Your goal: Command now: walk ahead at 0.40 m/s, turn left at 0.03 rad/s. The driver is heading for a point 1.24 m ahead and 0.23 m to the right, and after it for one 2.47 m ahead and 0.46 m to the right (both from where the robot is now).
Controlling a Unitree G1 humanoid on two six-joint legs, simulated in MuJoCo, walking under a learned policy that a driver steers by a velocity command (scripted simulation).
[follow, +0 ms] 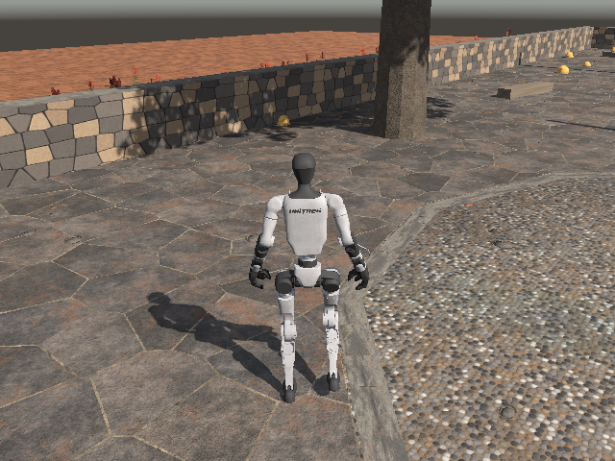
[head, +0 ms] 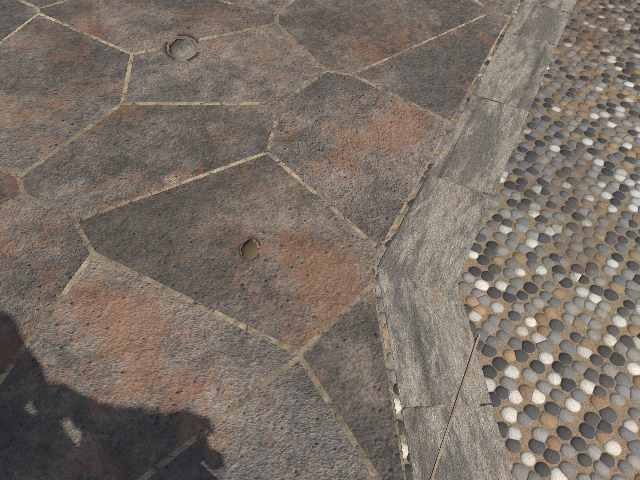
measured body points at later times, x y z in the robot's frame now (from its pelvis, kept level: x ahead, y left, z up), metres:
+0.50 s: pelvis +0.25 -0.07 +0.00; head +0.28 -0.08 +0.45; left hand +0.36 +0.21 -0.12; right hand +0.35 -0.35 -0.12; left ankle +0.22 +0.09 -0.66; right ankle +0.30 -0.15 -0.74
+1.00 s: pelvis +0.42 -0.04 -0.01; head +0.44 -0.03 +0.44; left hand +0.51 +0.23 -0.15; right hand +0.56 -0.29 -0.12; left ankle +0.50 +0.07 -0.74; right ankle +0.40 -0.18 -0.73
